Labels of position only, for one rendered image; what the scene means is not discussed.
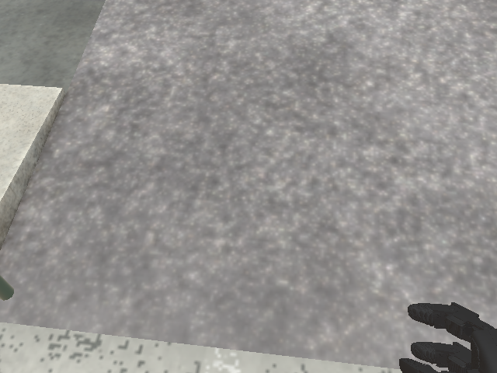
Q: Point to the robot right hand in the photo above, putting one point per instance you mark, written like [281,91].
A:
[465,325]

